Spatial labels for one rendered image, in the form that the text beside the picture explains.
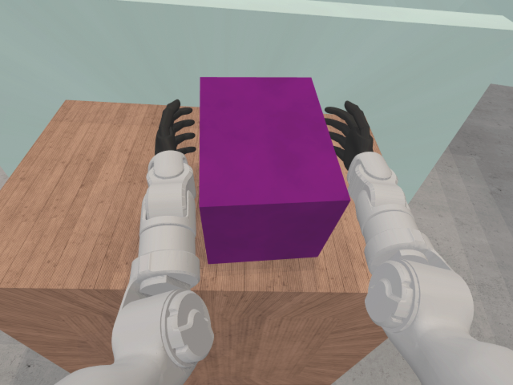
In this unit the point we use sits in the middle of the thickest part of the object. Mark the carton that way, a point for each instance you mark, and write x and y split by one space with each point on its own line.
271 186

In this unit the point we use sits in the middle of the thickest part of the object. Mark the left robot hand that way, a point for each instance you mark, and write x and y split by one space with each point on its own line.
165 137

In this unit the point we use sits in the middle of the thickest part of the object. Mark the right robot hand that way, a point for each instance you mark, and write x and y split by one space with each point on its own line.
356 130

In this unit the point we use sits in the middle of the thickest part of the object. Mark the right robot forearm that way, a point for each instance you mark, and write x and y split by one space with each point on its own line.
385 219

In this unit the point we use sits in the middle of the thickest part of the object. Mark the robot left upper arm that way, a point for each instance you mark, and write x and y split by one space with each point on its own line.
155 341

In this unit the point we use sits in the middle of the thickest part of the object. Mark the left robot forearm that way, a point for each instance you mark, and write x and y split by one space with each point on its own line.
167 249

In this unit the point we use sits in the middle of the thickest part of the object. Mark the robot right upper arm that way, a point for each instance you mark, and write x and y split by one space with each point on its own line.
427 312

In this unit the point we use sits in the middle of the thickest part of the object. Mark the pedestal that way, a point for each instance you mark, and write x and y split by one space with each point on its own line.
69 232

